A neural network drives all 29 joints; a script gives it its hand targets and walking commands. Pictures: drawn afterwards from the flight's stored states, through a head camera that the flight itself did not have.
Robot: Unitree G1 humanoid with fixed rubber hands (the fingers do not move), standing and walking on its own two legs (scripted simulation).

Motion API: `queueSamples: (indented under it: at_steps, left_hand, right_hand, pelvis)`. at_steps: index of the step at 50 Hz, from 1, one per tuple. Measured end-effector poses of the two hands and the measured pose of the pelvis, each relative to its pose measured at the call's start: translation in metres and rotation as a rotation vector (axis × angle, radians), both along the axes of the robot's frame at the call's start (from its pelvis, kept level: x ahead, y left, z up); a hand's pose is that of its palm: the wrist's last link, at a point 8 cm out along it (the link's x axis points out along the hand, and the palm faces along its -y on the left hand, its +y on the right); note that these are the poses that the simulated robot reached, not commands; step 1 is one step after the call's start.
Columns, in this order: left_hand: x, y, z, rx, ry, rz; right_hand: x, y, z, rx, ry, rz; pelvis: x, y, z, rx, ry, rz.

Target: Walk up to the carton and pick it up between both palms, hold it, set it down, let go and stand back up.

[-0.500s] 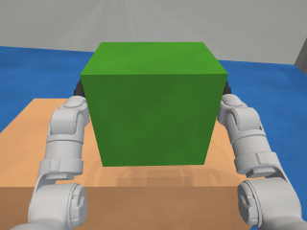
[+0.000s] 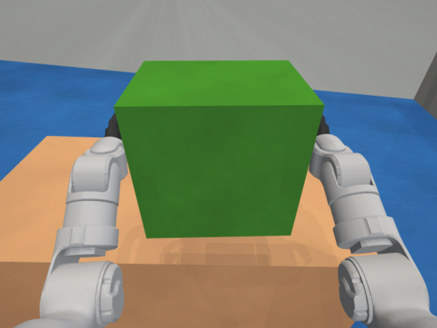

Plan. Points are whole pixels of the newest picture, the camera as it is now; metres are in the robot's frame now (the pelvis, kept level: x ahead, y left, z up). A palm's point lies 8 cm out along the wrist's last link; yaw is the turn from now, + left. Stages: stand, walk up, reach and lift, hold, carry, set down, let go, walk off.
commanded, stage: hold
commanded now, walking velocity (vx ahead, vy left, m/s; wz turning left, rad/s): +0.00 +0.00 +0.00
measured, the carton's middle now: (217, 148) +0.37 +0.03 +0.21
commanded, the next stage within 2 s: none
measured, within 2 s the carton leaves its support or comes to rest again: neither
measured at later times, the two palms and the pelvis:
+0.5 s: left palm (121, 142) +0.36 +0.20 +0.22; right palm (319, 142) +0.38 -0.16 +0.23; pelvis +0.01 +0.00 +0.00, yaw +0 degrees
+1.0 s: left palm (119, 143) +0.36 +0.20 +0.22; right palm (320, 142) +0.37 -0.15 +0.24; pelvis +0.00 +0.00 +0.00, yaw +0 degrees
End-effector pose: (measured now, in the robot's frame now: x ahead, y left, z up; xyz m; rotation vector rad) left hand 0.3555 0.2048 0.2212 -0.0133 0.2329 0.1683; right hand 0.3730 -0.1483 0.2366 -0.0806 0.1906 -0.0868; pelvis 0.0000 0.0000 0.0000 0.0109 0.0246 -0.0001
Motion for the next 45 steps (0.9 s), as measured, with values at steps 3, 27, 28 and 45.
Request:
queueSamples:
  at_steps: [3,27,28,45]
  left_hand:
    - [-0.0005,-0.0015,0.0018,0.009,0.001,0.001]
    - [0.0091,-0.0060,0.0015,0.021,0.006,-0.004]
    - [0.0089,-0.0058,0.0014,0.019,0.005,-0.004]
    - [0.0027,-0.0046,0.0035,0.018,-0.002,-0.005]
  right_hand:
    - [-0.0003,-0.0017,-0.0018,0.009,0.001,0.002]
    - [0.0082,-0.0062,-0.0042,0.019,0.005,-0.004]
    - [0.0079,-0.0060,-0.0038,0.018,0.005,-0.004]
    - [0.0014,-0.0048,-0.0008,0.016,-0.003,-0.005]
  pelvis:
    - [-0.0003,0.0000,0.0000,0.000,0.000,0.000]
    - [0.0067,-0.0018,0.0003,0.002,0.009,0.000]
    - [0.0065,-0.0017,0.0003,0.002,0.009,0.000]
    - [0.0018,-0.0006,0.0001,0.001,0.003,0.000]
